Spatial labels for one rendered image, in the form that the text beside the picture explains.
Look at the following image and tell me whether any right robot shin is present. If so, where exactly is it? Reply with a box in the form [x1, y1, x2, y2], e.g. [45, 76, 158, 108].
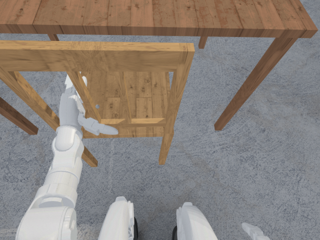
[177, 202, 193, 240]

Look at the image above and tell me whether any chair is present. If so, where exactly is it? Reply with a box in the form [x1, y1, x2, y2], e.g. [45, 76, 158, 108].
[0, 40, 195, 167]

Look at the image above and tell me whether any robot left upper arm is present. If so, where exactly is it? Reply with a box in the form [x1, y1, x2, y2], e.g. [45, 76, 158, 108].
[17, 206, 77, 240]

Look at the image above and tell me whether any table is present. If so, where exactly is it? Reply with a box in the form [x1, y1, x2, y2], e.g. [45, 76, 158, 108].
[0, 0, 318, 135]

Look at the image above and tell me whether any left robot hand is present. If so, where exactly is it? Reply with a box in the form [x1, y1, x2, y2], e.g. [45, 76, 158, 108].
[59, 71, 119, 136]

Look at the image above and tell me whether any right robot thigh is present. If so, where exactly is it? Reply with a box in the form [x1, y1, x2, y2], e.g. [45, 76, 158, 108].
[176, 205, 218, 240]

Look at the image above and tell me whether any right robot hand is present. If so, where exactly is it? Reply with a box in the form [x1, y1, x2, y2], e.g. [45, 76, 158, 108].
[242, 222, 270, 240]

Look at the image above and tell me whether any robot left forearm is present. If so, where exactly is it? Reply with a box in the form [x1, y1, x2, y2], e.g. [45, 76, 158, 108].
[15, 124, 84, 240]

